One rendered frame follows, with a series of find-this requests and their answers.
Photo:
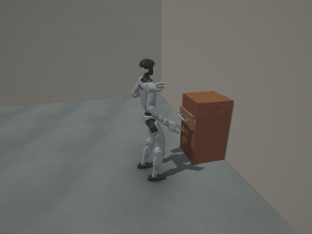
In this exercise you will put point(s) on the robot right foot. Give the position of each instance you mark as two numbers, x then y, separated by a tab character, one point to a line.
157	177

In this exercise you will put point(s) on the robot left hand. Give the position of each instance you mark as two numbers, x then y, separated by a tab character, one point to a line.
159	88

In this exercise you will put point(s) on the cabinet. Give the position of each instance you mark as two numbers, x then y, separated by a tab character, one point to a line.
213	114

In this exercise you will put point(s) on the right robot shin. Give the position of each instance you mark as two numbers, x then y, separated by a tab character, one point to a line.
157	161

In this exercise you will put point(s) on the robot right hand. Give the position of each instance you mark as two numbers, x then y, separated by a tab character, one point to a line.
172	126

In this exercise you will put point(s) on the drawer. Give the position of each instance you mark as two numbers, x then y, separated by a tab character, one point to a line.
188	115

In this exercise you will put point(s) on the robot right forearm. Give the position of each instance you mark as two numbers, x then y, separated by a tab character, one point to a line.
155	114

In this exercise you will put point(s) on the robot right upper arm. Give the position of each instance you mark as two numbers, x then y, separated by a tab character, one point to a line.
151	91

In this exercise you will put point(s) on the robot left upper arm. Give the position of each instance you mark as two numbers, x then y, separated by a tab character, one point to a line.
134	92

